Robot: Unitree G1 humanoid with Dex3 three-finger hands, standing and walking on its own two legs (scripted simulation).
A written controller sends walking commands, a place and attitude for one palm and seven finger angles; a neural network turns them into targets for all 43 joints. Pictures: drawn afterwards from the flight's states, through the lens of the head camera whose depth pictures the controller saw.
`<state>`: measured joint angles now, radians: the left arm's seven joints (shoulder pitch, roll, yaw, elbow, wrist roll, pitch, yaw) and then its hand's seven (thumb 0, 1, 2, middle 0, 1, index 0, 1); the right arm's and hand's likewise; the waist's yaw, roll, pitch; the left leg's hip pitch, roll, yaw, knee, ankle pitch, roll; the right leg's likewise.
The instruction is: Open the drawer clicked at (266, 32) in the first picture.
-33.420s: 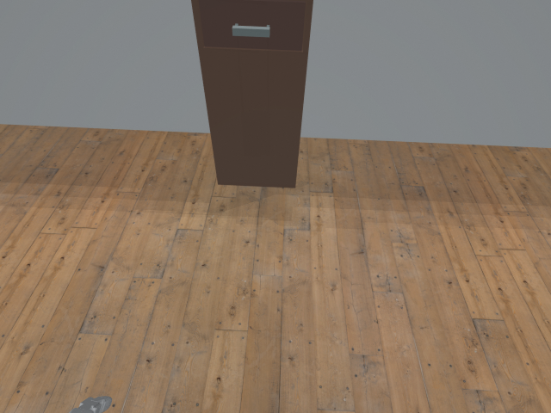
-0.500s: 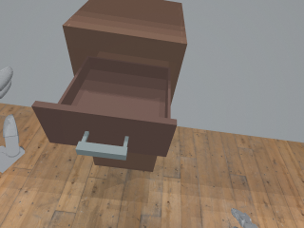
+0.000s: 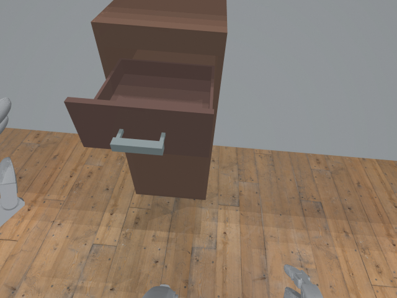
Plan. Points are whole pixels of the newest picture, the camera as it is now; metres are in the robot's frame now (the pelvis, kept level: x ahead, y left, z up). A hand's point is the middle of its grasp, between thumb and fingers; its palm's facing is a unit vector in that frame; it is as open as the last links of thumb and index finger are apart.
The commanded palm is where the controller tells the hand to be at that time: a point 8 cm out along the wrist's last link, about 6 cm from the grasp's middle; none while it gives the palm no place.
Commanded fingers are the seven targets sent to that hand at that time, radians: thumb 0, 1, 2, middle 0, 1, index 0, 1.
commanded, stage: stop stepping back and stand still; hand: left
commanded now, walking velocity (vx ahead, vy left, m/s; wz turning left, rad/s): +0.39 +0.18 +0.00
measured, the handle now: (139, 140) +0.48 +0.18 +0.03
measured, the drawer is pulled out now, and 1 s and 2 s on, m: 0.29 0.29 0.29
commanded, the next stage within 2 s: let the arm hang, fingers relaxed in 0.56 s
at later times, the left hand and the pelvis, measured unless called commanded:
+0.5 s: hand out of the picture +0.12 +0.26 +0.22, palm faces +0.50 -0.74 -0.45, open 7.4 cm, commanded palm +0.06 +0.29 +0.22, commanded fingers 0.00 0.90 0.90 -0.20 -0.30 -0.20 -0.30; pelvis -0.05 +0.01 +0.00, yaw +3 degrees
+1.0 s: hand out of the picture +0.05 +0.16 -0.16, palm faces +0.11 -0.98 -0.14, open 6.9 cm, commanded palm none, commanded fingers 0.00 0.90 0.90 -0.20 -0.30 -0.20 -0.30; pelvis -0.03 +0.00 +0.00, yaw +5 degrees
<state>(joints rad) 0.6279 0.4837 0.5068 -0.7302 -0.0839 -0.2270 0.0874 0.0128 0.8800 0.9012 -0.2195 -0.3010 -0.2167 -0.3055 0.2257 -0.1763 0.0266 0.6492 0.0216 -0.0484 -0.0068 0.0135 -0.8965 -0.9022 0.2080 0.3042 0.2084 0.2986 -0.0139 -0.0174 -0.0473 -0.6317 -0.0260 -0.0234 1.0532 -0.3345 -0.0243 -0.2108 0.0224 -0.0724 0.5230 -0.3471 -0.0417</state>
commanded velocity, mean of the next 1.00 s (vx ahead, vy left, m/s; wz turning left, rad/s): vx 0.08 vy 0.00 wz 0.00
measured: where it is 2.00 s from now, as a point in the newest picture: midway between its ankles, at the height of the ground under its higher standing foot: outside the picture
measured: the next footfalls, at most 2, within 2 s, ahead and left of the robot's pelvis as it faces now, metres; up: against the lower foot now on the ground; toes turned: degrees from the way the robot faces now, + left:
left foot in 0.18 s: +0.01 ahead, +0.13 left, +0.00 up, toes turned +5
right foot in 0.84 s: +0.02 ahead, -0.10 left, +0.00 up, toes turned +3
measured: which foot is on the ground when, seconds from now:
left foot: up 0.00-0.16, down 0.18-1.00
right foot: down 0.00-0.58, up 0.60-0.82, down 0.84-1.00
